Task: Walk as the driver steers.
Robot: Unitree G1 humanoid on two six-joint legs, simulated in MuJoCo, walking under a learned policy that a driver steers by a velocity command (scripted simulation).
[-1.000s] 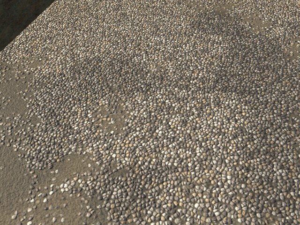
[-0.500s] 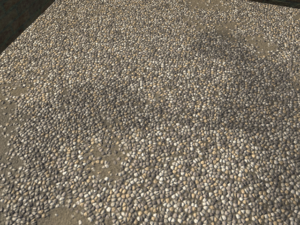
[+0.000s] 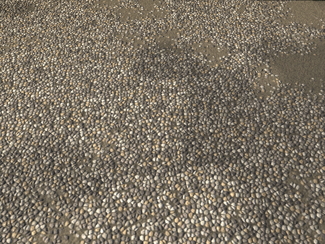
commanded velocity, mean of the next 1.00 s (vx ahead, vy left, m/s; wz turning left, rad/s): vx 0.30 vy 0.00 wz -0.27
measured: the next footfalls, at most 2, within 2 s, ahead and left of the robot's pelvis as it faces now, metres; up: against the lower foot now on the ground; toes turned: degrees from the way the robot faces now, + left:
left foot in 0.44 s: +0.43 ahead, +0.09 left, +0.00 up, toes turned -11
right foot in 0.86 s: +0.39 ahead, -0.12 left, +0.00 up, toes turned -13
